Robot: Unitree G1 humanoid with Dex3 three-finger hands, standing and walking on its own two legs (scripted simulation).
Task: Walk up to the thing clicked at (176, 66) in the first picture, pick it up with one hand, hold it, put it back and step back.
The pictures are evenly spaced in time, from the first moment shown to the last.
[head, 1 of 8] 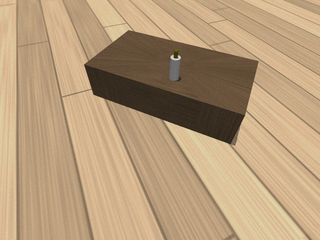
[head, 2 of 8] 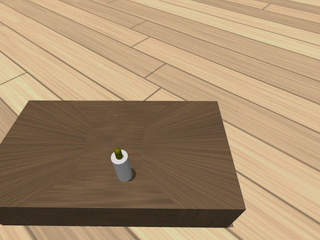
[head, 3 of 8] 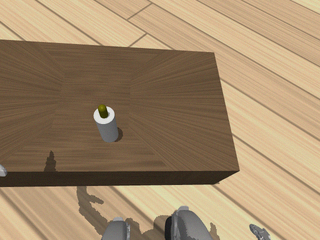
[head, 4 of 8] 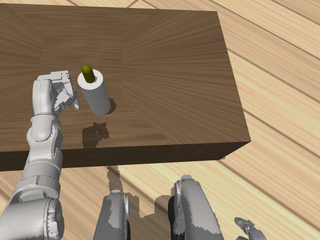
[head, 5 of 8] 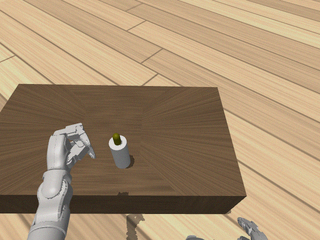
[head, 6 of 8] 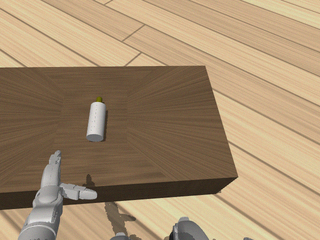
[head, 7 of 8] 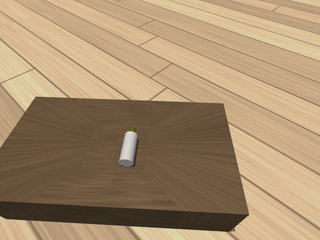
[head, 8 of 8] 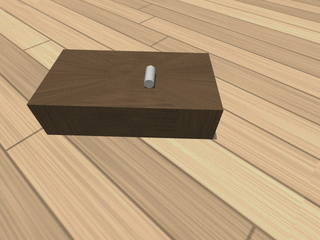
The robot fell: no
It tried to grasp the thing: yes
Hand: left
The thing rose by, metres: 0.01
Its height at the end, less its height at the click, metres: -0.08
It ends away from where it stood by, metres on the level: 0.17
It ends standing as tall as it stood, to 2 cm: no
